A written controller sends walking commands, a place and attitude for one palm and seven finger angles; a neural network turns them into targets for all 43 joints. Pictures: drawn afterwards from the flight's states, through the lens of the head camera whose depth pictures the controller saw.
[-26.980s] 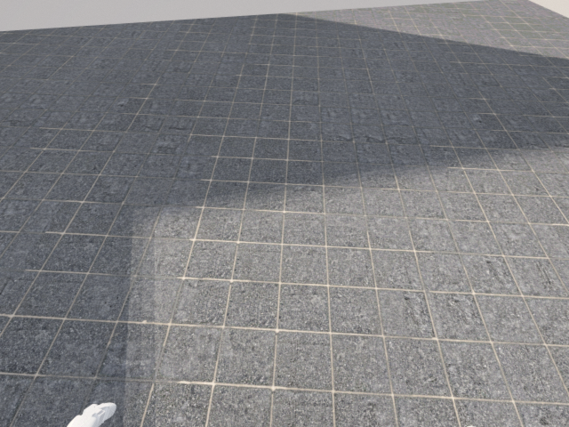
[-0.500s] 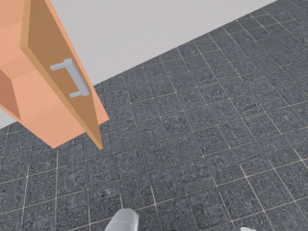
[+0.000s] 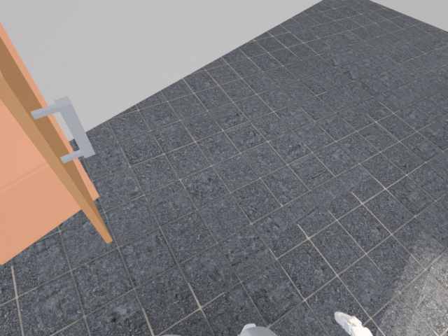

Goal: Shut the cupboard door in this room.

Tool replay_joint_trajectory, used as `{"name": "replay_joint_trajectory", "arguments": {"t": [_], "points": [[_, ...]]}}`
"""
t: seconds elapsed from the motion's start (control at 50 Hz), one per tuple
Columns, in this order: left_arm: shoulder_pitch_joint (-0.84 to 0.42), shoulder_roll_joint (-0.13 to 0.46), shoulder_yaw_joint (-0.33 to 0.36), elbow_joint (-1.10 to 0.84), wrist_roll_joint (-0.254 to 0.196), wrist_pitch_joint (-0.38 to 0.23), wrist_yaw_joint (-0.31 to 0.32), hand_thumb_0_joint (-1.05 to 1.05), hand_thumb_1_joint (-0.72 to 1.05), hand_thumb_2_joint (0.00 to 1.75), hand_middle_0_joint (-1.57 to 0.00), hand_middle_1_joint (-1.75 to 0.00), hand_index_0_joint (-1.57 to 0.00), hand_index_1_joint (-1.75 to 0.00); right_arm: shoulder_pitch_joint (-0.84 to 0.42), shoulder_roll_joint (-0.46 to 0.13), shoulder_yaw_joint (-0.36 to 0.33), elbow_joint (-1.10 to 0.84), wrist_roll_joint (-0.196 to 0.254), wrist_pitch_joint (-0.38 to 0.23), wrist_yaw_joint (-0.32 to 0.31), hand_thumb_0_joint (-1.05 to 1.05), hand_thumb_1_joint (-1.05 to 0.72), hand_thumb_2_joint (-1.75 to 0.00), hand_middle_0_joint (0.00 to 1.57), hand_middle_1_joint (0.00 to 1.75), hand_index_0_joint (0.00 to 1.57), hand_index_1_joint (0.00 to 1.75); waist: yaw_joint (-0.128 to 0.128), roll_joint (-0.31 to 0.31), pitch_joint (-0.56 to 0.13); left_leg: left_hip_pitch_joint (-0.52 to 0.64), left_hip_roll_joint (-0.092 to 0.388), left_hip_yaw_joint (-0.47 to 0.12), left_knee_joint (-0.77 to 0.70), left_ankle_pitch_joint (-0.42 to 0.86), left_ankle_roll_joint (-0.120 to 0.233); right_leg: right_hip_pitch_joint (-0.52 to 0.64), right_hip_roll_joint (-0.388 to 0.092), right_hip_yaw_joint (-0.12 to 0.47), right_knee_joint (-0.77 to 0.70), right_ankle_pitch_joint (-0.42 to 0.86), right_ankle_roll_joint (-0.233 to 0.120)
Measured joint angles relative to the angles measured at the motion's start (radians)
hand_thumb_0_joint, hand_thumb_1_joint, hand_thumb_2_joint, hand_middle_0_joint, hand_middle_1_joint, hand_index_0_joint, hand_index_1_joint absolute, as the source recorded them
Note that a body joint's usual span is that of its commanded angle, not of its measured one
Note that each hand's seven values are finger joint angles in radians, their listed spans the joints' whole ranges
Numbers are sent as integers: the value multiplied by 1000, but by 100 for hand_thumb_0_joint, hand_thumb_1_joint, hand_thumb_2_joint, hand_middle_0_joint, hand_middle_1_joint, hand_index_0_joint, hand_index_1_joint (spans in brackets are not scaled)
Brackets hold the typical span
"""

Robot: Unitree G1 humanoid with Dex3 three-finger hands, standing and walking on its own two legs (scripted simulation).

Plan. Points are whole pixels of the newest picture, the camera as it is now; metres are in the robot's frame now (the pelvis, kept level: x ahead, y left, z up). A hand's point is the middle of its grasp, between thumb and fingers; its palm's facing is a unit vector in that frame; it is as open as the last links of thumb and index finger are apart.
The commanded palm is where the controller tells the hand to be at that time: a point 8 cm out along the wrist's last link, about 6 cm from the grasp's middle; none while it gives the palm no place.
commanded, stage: walk around to get in front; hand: left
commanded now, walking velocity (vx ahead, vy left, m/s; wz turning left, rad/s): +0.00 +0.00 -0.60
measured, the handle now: (65, 134) +0.43 +0.36 +0.05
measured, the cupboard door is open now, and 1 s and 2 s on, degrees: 77 77 77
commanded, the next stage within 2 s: none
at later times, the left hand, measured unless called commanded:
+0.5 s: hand (160, 307) +0.18 +0.14 -0.15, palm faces -0.42 -0.89 -0.19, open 7.4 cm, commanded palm none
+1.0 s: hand (181, 326) +0.15 +0.09 -0.16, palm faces -0.47 -0.86 -0.21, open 7.4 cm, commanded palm none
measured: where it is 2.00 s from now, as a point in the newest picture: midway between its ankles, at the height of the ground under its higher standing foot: (297, 279)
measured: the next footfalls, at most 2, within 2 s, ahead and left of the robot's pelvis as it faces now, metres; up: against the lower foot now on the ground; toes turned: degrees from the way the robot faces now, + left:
right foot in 0.60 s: -0.01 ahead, -0.15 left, +0.00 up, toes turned -33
left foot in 1.10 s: +0.34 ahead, -0.10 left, +0.00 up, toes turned -30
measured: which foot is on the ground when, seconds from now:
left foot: down 0.00-0.60, up 0.62-1.00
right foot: up 0.00-0.58, down 0.60-1.00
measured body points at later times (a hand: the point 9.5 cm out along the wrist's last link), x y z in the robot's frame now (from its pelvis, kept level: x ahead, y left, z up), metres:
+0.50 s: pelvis -0.01 +0.01 +0.00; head +0.02 +0.00 +0.45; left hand +0.20 +0.18 -0.14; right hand -0.14 -0.21 -0.14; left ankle -0.01 +0.10 -0.73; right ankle -0.06 -0.12 -0.69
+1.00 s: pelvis +0.11 -0.10 +0.00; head +0.14 -0.12 +0.45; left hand +0.18 +0.13 -0.14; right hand +0.09 -0.38 -0.13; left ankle +0.29 -0.04 -0.69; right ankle -0.05 -0.12 -0.73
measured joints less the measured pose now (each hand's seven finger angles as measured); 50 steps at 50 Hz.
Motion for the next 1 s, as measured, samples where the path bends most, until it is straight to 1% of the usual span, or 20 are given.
{"name": "replay_joint_trajectory", "arguments": {"t": [0.02,0.06,0.1,0.14,0.2,0.3,0.4,0.5,0.54,0.58,0.6,0.62,0.64,0.66,0.7,0.74,0.82,0.88,0.94,1.0], "points": [[-3,4,5,-1,5,2,-3,1,90,90,-20,-30,-20,-29,12,5,4,1,-4,3,1,0,-91,-90,20,30,20,30,1,1,3,13,10,17,-7,1,11,-32,-7,-37,105,-32,12],[-6,9,12,-3,10,4,-13,1,91,90,-20,-30,-20,-29,41,13,9,5,-10,4,0,0,-91,-90,20,30,20,30,-4,11,2,39,31,43,-37,11,22,-81,-32,-97,276,-37,29],[-6,14,17,-8,12,3,-21,1,91,90,-20,-30,-20,-29,70,18,11,10,-13,1,-1,0,-91,-90,20,30,20,30,-7,17,-2,60,45,69,-66,23,27,-107,-65,-128,390,-8,42],[-5,17,19,-9,11,5,-25,1,91,90,-20,-30,-20,-29,96,23,11,17,-12,-4,-2,0,-91,-90,20,30,20,30,-10,18,-7,75,54,100,-85,28,31,-116,-97,-138,453,26,52],[-4,15,20,-4,9,13,-26,1,91,90,-19,-30,-20,-29,132,31,8,27,-9,-12,-5,1,-91,-90,20,30,20,30,-17,15,-14,88,64,150,-96,26,36,-106,-135,-141,475,58,65],[-22,-4,16,10,5,28,-27,1,91,90,-19,-30,-19,-29,184,39,-1,48,-8,-22,-9,0,-91,-90,20,30,20,30,-44,13,-14,95,79,225,-87,13,38,-66,-167,-164,418,45,73],[-60,-40,4,9,6,36,-38,1,91,90,-19,-30,-19,-29,231,32,-14,80,-17,-27,-4,0,-91,-90,20,30,20,30,-72,24,-16,102,101,298,-75,-2,28,-23,-192,-221,289,12,59],[-103,-80,-12,-9,10,27,-54,1,91,90,-19,-30,-19,-29,273,1,-28,115,-25,-28,4,0,-91,-90,20,30,20,30,-108,59,-28,118,137,368,-59,-23,-2,30,-206,-276,101,-20,27],[-120,-93,-16,-22,10,18,-57,1,91,90,-19,-30,-20,-29,289,-14,-32,128,-27,-25,9,0,-91,-90,20,30,20,30,-123,78,-34,122,157,388,-41,-39,-20,60,-204,-292,20,-34,10],[-132,-101,-20,-36,8,1,-57,1,91,90,-19,-30,-20,-29,307,-27,-34,139,-28,-21,13,0,-91,-90,20,30,20,30,-130,96,-43,120,184,401,1,-66,-43,111,-193,-311,-92,-8,-9],[-135,-102,-23,-44,8,-14,-55,1,91,90,-20,-30,-20,-29,320,-31,-34,143,-26,-18,16,0,-91,-90,20,30,20,30,-128,104,-48,109,205,401,47,-92,-58,140,-183,-319,-153,39,-24],[-139,-103,-26,-47,7,-35,-50,1,91,90,-20,-30,-20,-29,323,-34,-33,149,-21,-9,20,1,-91,-90,20,30,20,30,-124,114,-46,81,220,365,133,-147,-66,143,-170,-324,-151,100,-38],[-136,-105,-31,-49,2,-51,-43,1,91,90,-20,-30,-20,-29,317,-35,-31,155,-19,9,23,1,-91,-90,20,30,20,30,-118,117,-45,37,213,297,244,-201,-71,142,-160,-324,-127,97,-50],[-124,-107,-34,-49,-5,-62,-35,1,91,90,-20,-30,-20,-29,305,-35,-30,159,-18,25,27,1,-91,-90,20,30,20,30,-110,115,-48,-12,195,231,356,-215,-72,151,-152,-319,-121,79,-60],[-82,-108,-35,-39,-10,-73,-22,1,91,90,-20,-30,-20,-29,270,-32,-33,154,-18,39,33,1,-91,-90,20,29,20,30,-90,103,-55,-100,163,150,520,-170,-74,186,-137,-295,-155,62,-72],[-32,-109,-35,-15,-10,-78,-14,1,90,90,-20,-30,-20,-29,225,-29,-37,131,-23,30,38,1,-91,-90,20,29,20,30,-76,93,-59,-172,149,108,572,-90,-82,228,-125,-267,-218,80,-72],[61,-116,-40,48,-6,-93,-13,1,90,90,-20,-30,-20,-29,137,-25,-41,73,-27,-2,44,1,-91,-90,19,29,19,30,-62,92,-54,-284,152,58,534,39,-103,308,-106,-231,-333,113,-79],[120,-123,-42,88,-3,-106,-11,1,90,90,-20,-30,-20,-29,81,-25,-42,47,-25,-12,46,1,-91,-90,19,29,19,30,-41,91,-44,-339,152,39,483,91,-110,358,-97,-214,-387,112,-78],[168,-130,-43,119,0,-115,-5,1,90,90,-20,-30,-20,-29,33,-25,-38,37,-23,-13,48,1,-91,-90,19,29,19,30,-14,89,-32,-361,143,41,406,121,-107,403,-94,-201,-419,94,-71],[207,-133,-45,145,3,-115,3,1,90,90,-20,-30,-20,-29,-13,-20,-30,33,-20,-16,50,1,-91,-90,19,29,19,30,16,80,-17,-335,125,58,276,126,-92,446,-97,-185,-433,61,-57]]}}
